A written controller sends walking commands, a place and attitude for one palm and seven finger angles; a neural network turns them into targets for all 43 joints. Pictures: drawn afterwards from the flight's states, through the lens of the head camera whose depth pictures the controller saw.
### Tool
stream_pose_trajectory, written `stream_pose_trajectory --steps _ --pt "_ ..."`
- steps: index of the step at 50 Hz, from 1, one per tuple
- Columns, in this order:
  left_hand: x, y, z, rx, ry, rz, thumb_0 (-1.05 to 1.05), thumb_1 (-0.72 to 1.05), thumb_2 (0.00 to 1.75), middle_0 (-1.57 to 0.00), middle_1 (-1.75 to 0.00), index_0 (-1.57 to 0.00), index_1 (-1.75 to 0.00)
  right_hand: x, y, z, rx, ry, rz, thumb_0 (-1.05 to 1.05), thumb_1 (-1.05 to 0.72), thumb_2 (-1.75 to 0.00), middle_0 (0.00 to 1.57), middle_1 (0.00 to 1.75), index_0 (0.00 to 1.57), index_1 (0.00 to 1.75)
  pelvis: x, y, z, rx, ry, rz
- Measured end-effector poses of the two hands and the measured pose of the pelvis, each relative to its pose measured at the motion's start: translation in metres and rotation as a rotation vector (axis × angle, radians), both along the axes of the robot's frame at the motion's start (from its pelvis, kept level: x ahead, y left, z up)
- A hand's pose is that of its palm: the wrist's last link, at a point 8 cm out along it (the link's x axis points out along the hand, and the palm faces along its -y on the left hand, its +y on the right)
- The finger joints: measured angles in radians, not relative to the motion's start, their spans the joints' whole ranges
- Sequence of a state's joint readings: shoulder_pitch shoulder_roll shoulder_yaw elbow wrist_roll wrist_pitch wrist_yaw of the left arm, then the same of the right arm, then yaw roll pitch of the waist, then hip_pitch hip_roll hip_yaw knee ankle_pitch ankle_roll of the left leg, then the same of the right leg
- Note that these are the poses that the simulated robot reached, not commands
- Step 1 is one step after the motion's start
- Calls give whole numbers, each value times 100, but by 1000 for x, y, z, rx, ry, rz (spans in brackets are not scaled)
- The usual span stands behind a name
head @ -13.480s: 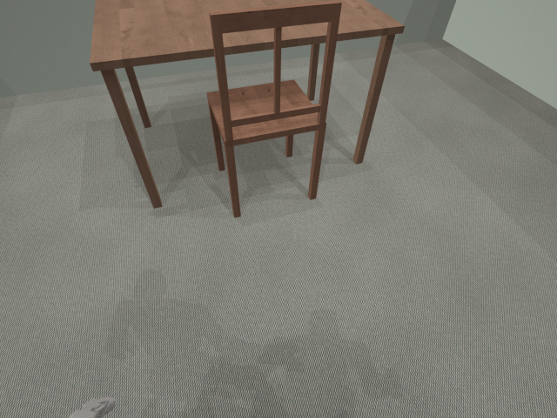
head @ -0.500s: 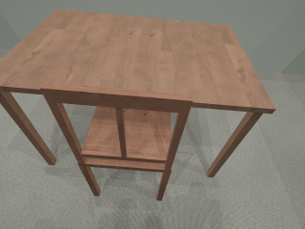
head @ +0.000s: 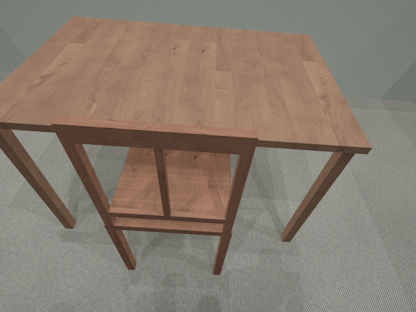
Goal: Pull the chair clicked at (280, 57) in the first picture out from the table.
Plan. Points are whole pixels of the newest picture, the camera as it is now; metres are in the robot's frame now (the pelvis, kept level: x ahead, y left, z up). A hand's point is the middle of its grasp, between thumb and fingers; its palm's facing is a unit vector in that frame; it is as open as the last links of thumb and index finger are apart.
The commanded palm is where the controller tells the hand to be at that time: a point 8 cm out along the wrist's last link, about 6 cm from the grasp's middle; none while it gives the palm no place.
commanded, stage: look again from close up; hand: left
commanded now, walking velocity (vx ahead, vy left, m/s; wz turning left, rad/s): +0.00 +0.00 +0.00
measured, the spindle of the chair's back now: (163, 185) +0.43 +0.14 -0.08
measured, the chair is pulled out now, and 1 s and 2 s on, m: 0.00 0.00 0.00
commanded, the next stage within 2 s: raise the hand toward the chair's back in 0.22 s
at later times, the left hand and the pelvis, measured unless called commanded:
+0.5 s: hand (105, 309) +0.14 +0.20 -0.07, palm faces +0.21 -0.96 -0.21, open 7.5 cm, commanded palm +0.10 +0.21 -0.07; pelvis -0.02 -0.01 -0.01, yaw +2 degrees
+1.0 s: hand (128, 296) +0.16 +0.16 -0.05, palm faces +0.01 -1.00 -0.05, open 11.5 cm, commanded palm +0.14 +0.22 -0.06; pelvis -0.03 -0.03 -0.11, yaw +1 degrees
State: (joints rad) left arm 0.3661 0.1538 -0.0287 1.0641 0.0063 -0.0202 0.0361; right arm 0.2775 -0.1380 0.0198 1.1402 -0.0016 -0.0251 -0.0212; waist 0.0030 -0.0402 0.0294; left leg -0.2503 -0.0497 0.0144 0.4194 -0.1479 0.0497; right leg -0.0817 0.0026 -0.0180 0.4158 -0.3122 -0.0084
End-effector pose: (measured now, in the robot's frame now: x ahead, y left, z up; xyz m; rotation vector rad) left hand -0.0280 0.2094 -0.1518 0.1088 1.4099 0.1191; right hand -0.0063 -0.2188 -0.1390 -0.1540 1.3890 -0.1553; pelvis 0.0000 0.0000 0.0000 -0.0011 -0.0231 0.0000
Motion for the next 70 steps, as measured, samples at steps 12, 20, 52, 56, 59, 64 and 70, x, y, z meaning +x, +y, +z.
stream_pose_trajectory --steps 12,20,52,56,59,64,70 --pt "0 -5 0 -4 -3 6 0 91 90 -20 -30 -20 -30 -5 1 -1 6 9 -7 1 -92 -90 20 30 20 30 0 -3 0 1 -2 0" --pt "43 15 31 76 -260 81 3 94 89 -20 -30 -21 -30 9 -12 4 -19 -146 29 2 -93 -90 20 30 20 30 -9 -4 -4 1 0 12" --pt "185 -3 98 -115 -1387 -191 1 26 62 -13 -20 -13 -20 182 -9 -51 22 -708 207 1 -90 -90 20 30 20 30 -31 -26 -112 -52 309 19" --pt "204 0 88 -160 -1276 -174 1 17 58 -13 -19 -13 -19 154 -18 -54 -5 -624 104 1 -90 -90 20 30 21 30 -27 -20 -105 -40 312 1" --pt "203 13 92 -113 -1236 -118 1 10 55 -12 -18 -13 -18 137 -27 -47 -41 -588 55 1 -90 -90 20 30 20 30 -24 -15 -97 -35 307 -11" --pt "194 30 110 -19 -1321 -97 0 -1 50 -11 -16 -11 -16 126 -39 -36 -100 -580 71 1 -90 -90 20 30 20 30 -23 -7 -93 -45 307 -11" --pt "193 28 100 -70 -1359 -136 0 -16 44 -9 -14 -9 -14 137 -37 -31 -135 -628 121 1 -90 -90 20 30 20 30 -31 2 -99 -66 311 -1"
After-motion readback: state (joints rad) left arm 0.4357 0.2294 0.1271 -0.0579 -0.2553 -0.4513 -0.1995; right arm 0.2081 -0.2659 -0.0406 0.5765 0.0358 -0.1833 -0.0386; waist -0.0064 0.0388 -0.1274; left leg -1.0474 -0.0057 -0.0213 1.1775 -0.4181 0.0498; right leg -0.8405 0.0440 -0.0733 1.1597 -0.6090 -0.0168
